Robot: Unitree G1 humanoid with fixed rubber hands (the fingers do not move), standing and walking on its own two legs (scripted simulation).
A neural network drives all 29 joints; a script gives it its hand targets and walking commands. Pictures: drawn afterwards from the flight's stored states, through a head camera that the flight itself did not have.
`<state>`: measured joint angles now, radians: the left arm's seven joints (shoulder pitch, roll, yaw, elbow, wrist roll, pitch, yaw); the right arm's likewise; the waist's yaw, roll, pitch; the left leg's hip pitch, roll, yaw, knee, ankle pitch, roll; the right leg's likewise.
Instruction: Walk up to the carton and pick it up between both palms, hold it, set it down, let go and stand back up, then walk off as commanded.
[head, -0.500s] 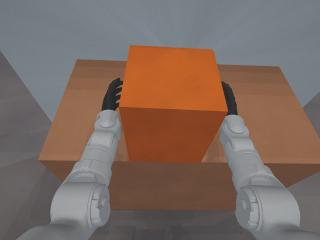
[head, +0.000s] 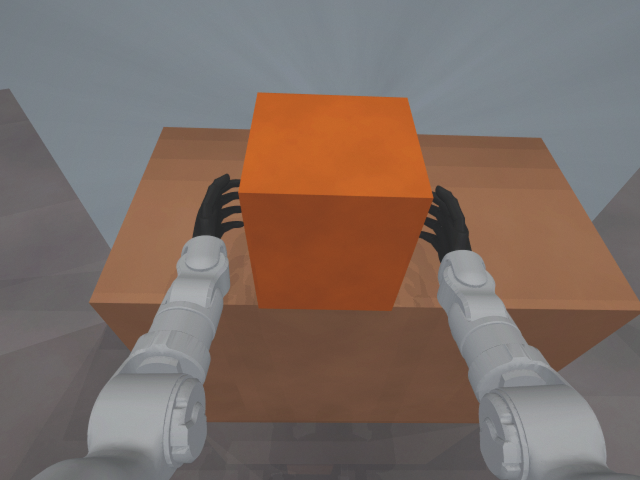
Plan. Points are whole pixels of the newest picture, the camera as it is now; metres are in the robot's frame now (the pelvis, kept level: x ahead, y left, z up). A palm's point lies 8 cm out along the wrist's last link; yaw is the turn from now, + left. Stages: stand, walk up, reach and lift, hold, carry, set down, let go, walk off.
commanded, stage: set down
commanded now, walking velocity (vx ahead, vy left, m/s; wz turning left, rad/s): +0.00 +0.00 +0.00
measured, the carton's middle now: (328, 208) +0.48 +0.00 +0.06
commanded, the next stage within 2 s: none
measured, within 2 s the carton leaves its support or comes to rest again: neither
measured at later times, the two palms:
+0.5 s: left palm (194, 281) +0.35 +0.17 +0.07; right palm (483, 307) +0.32 -0.19 +0.05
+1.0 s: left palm (148, 339) +0.27 +0.20 +0.07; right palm (512, 361) +0.25 -0.21 +0.05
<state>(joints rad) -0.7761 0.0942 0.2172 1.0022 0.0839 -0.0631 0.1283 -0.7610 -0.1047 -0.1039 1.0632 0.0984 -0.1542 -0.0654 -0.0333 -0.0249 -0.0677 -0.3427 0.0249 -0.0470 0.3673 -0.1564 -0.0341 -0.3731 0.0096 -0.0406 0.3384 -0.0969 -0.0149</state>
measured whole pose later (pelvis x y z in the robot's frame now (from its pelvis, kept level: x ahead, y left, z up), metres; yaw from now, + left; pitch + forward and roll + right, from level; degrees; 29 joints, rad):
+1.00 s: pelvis +0.00 +0.00 +0.00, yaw +0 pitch -3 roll +0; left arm -0.03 0.16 0.05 0.12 -0.11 0.32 0.10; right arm -0.02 -0.13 -0.07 0.32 0.16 0.07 -0.04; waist -0.03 -0.02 -0.07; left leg -0.14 0.02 -0.05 0.37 -0.18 -0.04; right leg -0.17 0.01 -0.04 0.33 -0.12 -0.02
